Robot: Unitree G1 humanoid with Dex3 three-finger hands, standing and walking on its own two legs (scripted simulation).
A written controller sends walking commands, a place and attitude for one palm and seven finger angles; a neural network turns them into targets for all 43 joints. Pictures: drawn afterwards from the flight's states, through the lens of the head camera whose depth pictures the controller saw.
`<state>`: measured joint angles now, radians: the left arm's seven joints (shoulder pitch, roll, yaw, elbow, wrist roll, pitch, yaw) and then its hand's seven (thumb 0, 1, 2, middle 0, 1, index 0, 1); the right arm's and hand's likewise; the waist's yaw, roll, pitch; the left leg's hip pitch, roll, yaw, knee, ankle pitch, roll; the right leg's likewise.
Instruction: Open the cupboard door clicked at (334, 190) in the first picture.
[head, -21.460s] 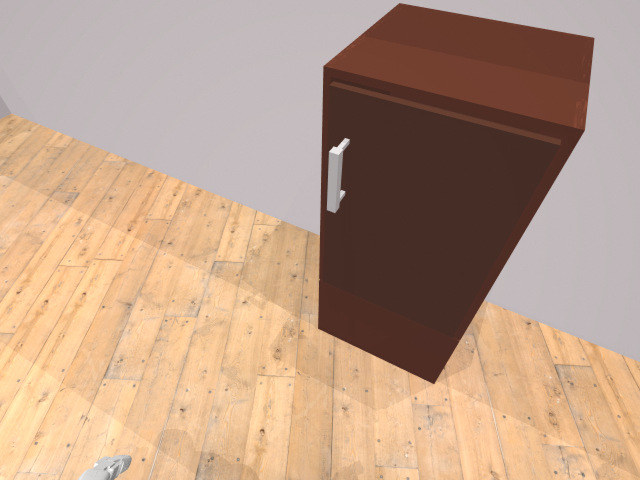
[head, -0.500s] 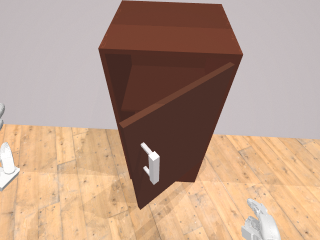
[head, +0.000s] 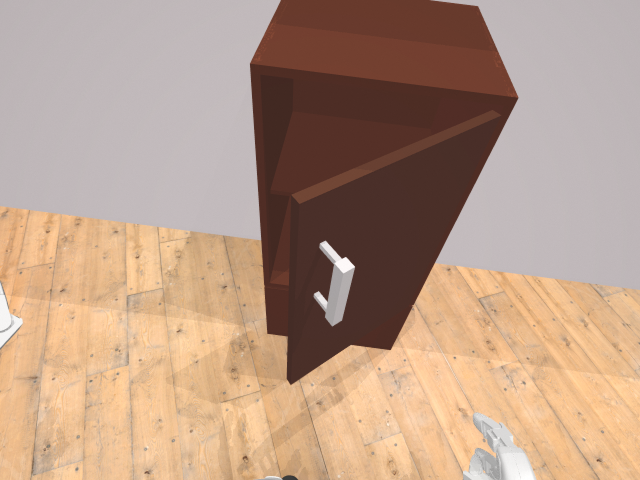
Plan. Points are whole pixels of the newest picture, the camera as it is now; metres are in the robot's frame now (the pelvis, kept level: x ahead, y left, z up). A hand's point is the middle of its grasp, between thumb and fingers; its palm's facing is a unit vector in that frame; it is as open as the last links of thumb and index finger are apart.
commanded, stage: step back with the hand held close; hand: left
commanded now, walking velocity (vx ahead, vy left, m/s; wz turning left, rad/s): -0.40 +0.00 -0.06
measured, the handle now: (330, 285) +0.39 +0.01 -0.01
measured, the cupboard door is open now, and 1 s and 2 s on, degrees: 42 42 42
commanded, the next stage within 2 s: stop stepping back and stand still in 0.14 s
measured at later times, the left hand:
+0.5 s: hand out of the picture +0.06 +0.27 +0.17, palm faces +0.54 -0.74 -0.40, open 7.4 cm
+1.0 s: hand out of the picture +0.00 +0.30 +0.15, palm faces +0.53 -0.76 -0.38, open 7.4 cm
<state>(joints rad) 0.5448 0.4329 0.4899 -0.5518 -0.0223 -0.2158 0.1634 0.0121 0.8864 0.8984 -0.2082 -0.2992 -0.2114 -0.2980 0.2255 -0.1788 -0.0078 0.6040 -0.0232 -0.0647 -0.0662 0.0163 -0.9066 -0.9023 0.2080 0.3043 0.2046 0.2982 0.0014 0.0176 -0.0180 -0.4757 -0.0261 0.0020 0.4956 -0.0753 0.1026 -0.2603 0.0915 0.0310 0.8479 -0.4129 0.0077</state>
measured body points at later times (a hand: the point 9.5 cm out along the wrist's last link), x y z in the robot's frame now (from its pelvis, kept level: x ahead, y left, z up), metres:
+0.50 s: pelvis -0.12 -0.02 -0.01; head -0.16 -0.02 +0.44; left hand +0.03 +0.31 +0.19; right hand -0.01 -0.29 -0.10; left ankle -0.06 +0.07 -0.73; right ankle -0.26 -0.12 -0.73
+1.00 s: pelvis -0.19 +0.01 +0.00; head -0.21 +0.02 +0.45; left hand -0.03 +0.34 +0.17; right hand -0.08 -0.25 -0.10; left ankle -0.16 +0.13 -0.72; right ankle -0.24 -0.11 -0.73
